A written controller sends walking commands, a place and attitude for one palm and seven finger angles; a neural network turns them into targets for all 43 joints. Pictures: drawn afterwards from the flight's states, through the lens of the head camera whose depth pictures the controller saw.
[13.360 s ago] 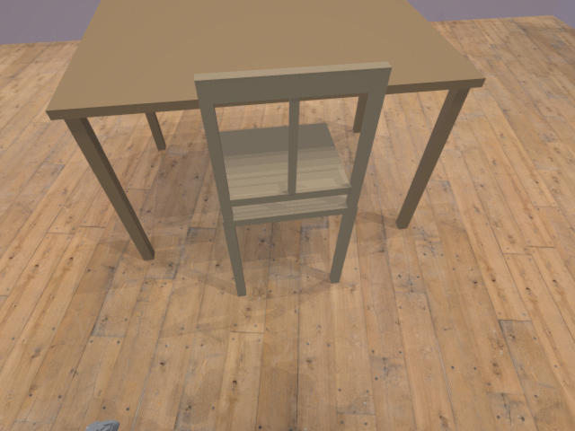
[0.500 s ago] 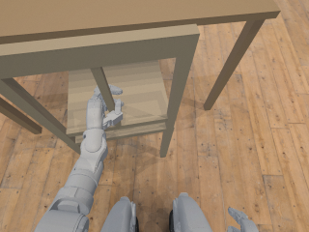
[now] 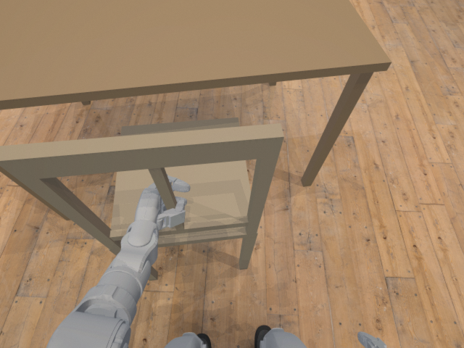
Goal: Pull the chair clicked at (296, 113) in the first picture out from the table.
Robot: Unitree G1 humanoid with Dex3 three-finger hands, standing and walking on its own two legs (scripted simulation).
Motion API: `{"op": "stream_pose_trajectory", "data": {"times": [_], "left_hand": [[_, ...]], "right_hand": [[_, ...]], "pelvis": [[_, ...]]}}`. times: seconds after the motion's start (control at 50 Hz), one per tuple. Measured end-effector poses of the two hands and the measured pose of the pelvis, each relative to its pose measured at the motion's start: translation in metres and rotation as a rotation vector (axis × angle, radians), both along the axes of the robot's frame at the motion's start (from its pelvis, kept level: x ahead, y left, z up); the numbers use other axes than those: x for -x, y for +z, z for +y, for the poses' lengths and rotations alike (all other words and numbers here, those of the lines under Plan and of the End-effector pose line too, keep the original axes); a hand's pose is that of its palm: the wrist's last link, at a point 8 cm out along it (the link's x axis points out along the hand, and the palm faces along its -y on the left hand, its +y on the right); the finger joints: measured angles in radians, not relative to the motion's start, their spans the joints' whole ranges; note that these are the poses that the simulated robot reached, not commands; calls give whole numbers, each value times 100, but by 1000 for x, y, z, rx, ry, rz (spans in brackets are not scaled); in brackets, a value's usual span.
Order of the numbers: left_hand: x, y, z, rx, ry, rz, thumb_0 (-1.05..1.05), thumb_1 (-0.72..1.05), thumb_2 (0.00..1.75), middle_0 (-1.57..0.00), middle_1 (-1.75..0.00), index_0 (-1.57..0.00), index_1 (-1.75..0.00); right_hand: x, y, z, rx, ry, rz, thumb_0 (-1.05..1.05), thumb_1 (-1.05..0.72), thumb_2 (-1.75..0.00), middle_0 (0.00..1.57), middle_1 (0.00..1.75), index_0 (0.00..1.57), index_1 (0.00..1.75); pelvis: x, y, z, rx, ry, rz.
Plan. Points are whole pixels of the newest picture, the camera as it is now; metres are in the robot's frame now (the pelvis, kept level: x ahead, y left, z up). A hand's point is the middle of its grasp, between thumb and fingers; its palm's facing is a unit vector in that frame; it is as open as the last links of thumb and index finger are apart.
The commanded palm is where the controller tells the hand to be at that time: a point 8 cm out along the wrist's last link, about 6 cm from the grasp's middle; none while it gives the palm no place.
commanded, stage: step backward, pulling the chair out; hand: left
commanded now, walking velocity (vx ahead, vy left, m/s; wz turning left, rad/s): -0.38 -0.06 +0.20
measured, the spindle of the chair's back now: (170, 201) +0.39 +0.12 -0.07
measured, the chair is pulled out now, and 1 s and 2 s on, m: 0.11 0.19 0.32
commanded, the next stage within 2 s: none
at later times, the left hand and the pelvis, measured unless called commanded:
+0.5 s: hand (174, 248) +0.29 +0.11 -0.06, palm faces +0.00 -0.99 -0.16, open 5.3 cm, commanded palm +0.30 +0.16 -0.06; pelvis -0.05 -0.01 +0.00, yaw +1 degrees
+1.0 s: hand (170, 250) +0.29 +0.11 -0.06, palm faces +0.02 -0.98 -0.18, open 5.3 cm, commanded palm +0.29 +0.17 -0.06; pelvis -0.06 -0.03 -0.01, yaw +4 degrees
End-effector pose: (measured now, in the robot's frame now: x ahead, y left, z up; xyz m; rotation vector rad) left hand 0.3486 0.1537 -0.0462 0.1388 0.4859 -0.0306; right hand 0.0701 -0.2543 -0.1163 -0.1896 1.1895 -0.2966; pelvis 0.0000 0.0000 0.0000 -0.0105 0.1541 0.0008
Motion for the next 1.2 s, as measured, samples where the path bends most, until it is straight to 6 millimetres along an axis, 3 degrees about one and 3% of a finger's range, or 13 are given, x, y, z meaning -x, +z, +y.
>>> {"op": "stream_pose_trajectory", "data": {"times": [0.16, 0.4, 0.7, 0.86, 1.08, 1.2], "left_hand": [[37, 0, 1, -10, 41, 2, 8, 72, 83, -35, -112, -50, -145], [71, 0, 1, -25, 56, -5, 8, 70, 84, -36, -113, -50, -145], [79, 1, 7, -54, 99, -15, 7, 68, 85, -38, -117, -50, -145], [79, 0, 10, -52, 72, -18, 6, 69, 83, -37, -119, -50, -145], [82, 0, 10, -57, 109, -21, 6, 69, 84, -37, -121, -50, -145], [89, 2, 11, -43, 122, 15, 7, 70, 83, -35, -121, -50, -145]], "right_hand": [[6, -10, 4, -45, 42, -46, 0, -90, -89, 20, 30, 21, 30], [24, 0, -20, 26, 72, -101, 0, -90, -89, 20, 30, 21, 30], [27, -9, -17, -7, 98, -123, 1, -90, -89, 20, 30, 21, 30], [30, -4, -19, 36, 118, -96, 1, -90, -89, 20, 30, 21, 30], [15, -14, -15, -11, 158, -123, 1, -90, -89, 20, 30, 21, 30], [13, -7, -16, 12, 207, -91, 1, -90, -89, 20, 30, 21, 30]], "pelvis": [[22, -2, -12, -6, 12, -39], [45, -1, -14, -5, 25, -84], [55, -7, -27, -11, 42, -105], [55, -5, -18, -3, 54, -113], [61, -11, -34, -14, 84, -126], [67, -2, -28, -37, 135, -119]]}}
